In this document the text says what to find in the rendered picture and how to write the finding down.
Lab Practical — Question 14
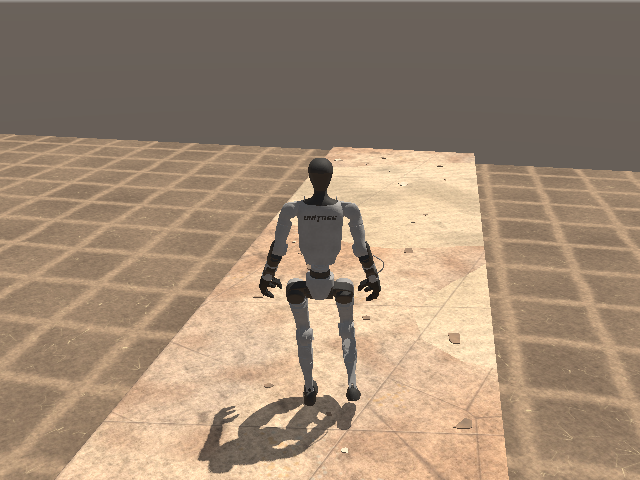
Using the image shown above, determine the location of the robot left forearm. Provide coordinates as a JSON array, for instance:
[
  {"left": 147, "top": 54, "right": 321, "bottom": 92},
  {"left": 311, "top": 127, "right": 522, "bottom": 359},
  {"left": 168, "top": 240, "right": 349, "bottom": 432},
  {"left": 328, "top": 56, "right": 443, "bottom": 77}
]
[{"left": 262, "top": 240, "right": 282, "bottom": 281}]

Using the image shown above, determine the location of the robot left upper arm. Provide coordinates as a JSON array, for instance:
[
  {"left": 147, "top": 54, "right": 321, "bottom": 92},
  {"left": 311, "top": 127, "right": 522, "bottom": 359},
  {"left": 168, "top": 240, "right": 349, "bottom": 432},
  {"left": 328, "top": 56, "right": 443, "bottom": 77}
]
[{"left": 272, "top": 201, "right": 300, "bottom": 256}]

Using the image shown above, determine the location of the robot right foot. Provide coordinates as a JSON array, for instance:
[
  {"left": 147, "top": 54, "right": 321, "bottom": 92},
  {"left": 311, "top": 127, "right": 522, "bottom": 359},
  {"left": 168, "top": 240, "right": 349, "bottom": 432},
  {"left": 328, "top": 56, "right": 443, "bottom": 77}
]
[{"left": 346, "top": 385, "right": 361, "bottom": 401}]

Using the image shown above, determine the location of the robot right upper arm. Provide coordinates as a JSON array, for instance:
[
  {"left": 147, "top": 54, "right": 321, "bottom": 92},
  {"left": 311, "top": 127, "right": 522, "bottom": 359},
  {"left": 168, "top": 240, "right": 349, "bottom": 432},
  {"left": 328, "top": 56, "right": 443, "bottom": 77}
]
[{"left": 341, "top": 201, "right": 368, "bottom": 257}]

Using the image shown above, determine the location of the robot right forearm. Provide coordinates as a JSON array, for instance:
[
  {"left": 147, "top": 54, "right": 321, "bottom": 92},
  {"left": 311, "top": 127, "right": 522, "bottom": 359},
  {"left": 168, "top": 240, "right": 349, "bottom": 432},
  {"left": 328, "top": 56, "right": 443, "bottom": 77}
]
[{"left": 358, "top": 241, "right": 379, "bottom": 283}]

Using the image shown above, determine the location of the humanoid robot head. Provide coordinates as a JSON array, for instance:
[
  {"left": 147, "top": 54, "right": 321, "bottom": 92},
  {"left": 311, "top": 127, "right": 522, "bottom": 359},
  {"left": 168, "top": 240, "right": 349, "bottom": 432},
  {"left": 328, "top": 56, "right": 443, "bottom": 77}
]
[{"left": 303, "top": 158, "right": 338, "bottom": 206}]

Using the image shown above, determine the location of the robot left hand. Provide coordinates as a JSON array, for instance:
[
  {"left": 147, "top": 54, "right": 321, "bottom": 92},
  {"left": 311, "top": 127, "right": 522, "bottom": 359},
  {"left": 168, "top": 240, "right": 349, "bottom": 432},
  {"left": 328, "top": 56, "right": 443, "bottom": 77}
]
[{"left": 259, "top": 276, "right": 282, "bottom": 298}]

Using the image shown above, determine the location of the robot right hand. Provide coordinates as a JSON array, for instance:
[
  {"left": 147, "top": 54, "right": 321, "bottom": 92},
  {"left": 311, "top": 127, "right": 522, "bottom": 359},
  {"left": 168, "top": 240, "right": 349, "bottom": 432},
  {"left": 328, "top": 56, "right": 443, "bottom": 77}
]
[{"left": 358, "top": 279, "right": 381, "bottom": 301}]

